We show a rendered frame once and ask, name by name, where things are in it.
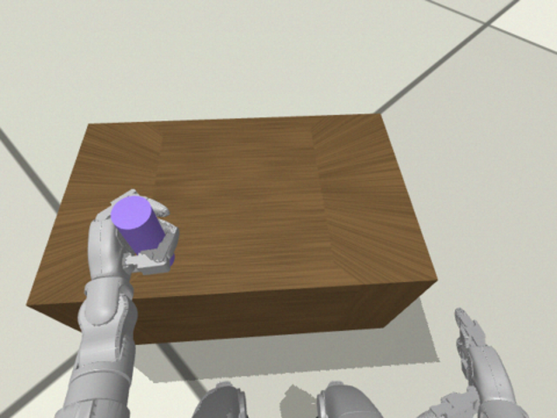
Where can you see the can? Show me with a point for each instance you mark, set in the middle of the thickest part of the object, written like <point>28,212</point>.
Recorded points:
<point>135,219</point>

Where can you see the right robot hand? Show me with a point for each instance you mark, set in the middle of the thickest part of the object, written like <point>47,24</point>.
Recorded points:
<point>482,367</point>

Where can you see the right robot arm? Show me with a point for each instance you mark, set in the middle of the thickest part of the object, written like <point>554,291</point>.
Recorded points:
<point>501,409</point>

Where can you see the left robot hand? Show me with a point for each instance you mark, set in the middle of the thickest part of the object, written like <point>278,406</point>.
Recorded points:
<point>109,254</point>

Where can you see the left robot arm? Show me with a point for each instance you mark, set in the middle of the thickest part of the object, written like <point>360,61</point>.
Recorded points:
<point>101,378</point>

